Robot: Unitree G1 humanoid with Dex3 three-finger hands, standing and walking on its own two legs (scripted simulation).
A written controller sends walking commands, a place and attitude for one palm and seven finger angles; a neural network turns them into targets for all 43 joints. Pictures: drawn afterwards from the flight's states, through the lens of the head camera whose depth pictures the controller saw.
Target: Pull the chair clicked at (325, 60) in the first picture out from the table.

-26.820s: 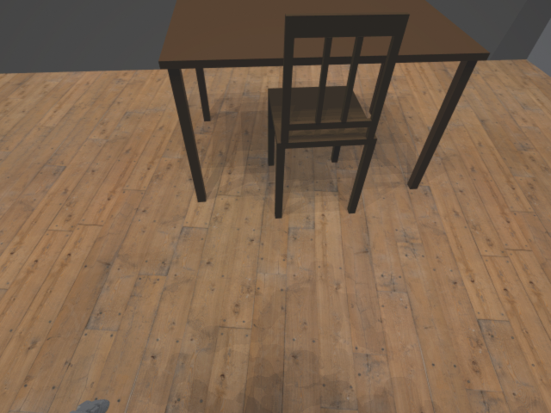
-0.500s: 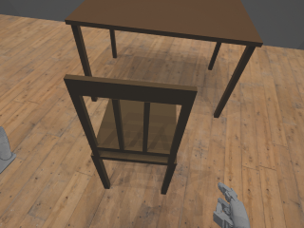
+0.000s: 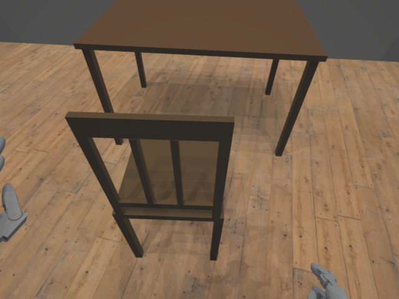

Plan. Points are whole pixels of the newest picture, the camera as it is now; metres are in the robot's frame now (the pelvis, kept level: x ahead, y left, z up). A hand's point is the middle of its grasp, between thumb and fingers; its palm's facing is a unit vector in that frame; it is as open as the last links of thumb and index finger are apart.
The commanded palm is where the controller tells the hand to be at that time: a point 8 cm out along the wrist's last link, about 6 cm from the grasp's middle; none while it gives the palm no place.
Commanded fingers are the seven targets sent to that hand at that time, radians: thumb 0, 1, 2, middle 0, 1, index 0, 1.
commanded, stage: stop stepping back and stand still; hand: left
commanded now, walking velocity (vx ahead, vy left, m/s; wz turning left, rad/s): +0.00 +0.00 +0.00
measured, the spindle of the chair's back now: (143, 174) +0.45 +0.18 -0.08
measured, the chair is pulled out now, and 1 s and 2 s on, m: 0.59 0.59 0.59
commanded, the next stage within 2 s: let the arm hang, fingers relaxed in 0.56 s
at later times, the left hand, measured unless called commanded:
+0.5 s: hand (22, 197) +0.23 +0.29 +0.15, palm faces +0.40 -0.79 -0.47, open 7.4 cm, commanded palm +0.18 +0.32 +0.18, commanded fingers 0.00 0.90 0.90 -0.20 -0.30 -0.20 -0.30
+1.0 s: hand out of the picture +0.05 +0.19 -0.17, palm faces +0.08 -0.98 -0.18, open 6.8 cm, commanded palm none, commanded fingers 0.00 0.90 0.90 -0.20 -0.30 -0.20 -0.30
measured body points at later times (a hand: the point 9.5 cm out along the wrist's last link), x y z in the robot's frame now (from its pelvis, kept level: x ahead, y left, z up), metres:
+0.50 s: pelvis +0.04 +0.02 +0.00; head +0.06 +0.03 +0.45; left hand +0.21 +0.33 +0.18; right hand +0.22 -0.20 -0.08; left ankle +0.05 +0.14 -0.74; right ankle +0.02 -0.12 -0.74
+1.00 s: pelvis +0.02 +0.01 +0.00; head +0.04 +0.03 +0.45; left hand +0.05 +0.25 -0.16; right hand +0.06 -0.22 -0.14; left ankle +0.05 +0.14 -0.74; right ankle +0.02 -0.12 -0.74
